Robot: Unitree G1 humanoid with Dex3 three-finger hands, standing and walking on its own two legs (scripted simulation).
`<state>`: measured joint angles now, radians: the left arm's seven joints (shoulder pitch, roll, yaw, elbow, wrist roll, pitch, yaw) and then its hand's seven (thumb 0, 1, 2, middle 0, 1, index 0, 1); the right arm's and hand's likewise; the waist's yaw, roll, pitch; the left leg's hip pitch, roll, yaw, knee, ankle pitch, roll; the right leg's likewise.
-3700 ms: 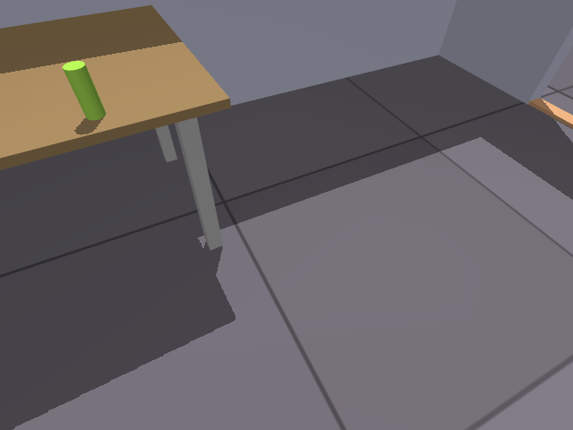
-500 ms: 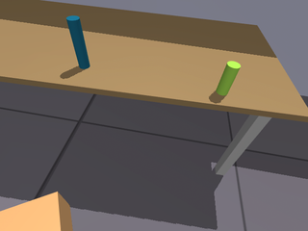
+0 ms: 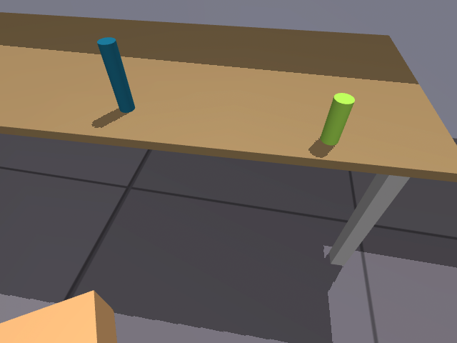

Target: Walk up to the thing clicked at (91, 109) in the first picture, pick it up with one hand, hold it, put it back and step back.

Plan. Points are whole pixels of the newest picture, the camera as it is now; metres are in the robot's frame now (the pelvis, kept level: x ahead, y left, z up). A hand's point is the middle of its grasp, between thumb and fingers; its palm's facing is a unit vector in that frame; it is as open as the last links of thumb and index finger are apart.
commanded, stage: walk up
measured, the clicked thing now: (336, 120) +0.67 -0.26 +0.02
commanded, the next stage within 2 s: stand in 0.68 s
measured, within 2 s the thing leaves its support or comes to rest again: neither
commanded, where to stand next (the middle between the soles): +0.06 -0.01 m, yaw -4 degrees
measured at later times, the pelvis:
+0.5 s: pelvis +0.00 -0.01 +0.00, yaw -1 degrees
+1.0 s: pelvis +0.01 -0.01 +0.00, yaw -1 degrees
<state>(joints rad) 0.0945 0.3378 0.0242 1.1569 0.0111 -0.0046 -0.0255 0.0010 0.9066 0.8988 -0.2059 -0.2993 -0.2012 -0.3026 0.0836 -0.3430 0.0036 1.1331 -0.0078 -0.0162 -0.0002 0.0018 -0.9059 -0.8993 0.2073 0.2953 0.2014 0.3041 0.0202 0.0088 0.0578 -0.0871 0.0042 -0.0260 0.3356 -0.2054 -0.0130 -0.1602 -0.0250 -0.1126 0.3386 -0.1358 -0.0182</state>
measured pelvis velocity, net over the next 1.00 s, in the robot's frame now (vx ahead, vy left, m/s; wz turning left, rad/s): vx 0.01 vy -0.01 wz -0.01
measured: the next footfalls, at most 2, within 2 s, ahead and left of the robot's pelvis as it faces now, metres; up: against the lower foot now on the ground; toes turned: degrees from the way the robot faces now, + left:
none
